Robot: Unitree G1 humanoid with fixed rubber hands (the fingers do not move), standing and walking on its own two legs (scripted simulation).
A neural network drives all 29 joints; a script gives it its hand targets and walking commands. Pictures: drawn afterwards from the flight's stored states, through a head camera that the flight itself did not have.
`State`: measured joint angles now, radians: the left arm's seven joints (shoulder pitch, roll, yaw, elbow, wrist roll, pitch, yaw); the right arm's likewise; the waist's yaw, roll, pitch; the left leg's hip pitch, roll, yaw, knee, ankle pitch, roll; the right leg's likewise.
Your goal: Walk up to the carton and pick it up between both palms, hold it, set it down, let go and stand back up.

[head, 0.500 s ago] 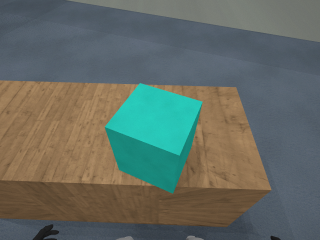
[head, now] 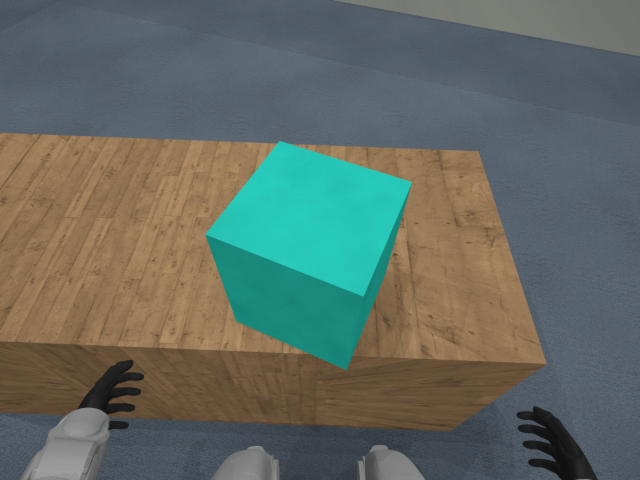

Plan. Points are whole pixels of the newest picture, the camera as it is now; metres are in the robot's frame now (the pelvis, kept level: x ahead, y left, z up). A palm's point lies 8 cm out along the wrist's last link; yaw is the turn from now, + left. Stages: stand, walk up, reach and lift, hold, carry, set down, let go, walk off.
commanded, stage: reach and lift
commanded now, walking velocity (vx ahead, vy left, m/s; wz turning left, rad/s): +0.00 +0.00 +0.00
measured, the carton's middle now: (314, 259) +0.44 +0.02 -0.04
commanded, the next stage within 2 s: none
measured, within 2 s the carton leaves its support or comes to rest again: neither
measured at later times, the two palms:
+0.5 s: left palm (76, 423) +0.19 +0.30 -0.05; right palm out of the picture +0.15 -0.23 -0.03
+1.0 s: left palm (85, 397) +0.22 +0.29 -0.03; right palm (497, 452) +0.17 -0.19 +0.00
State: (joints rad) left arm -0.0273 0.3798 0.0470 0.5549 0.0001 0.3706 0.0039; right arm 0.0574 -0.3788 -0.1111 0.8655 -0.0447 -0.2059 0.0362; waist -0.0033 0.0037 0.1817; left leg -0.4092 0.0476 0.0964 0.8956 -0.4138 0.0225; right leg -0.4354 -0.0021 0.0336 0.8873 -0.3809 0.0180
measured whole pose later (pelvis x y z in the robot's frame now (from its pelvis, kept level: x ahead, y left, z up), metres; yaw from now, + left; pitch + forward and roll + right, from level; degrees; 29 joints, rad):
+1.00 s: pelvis +0.04 +0.03 +0.03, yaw +0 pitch -7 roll -2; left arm 0.16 0.38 0.05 0.53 -0.04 -0.10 -0.16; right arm 0.35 -0.05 -0.03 0.46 0.04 -0.34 -0.18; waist 0.00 -0.04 0.17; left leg -0.17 0.04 0.10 0.64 -0.35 0.04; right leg -0.16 0.00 0.03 0.55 -0.28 0.02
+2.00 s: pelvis +0.05 +0.07 +0.03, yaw +1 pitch -7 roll -5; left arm 0.02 0.38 -0.02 0.34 -0.09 -0.07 -0.20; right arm 0.16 0.01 0.03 0.41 0.10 -0.35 -0.30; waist 0.00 -0.01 0.16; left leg -0.17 0.04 0.10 0.71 -0.42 0.08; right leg -0.10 0.00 0.03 0.49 -0.27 0.02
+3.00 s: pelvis +0.03 +0.06 +0.04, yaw +0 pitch -6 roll -5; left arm -0.57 0.38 -0.06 0.62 -0.13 0.17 -0.14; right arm -0.37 0.01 -0.08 0.55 0.10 -0.02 -0.35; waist -0.05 0.00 0.14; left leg -0.20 0.04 0.10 0.66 -0.36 0.08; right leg -0.13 0.00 0.03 0.45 -0.22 0.02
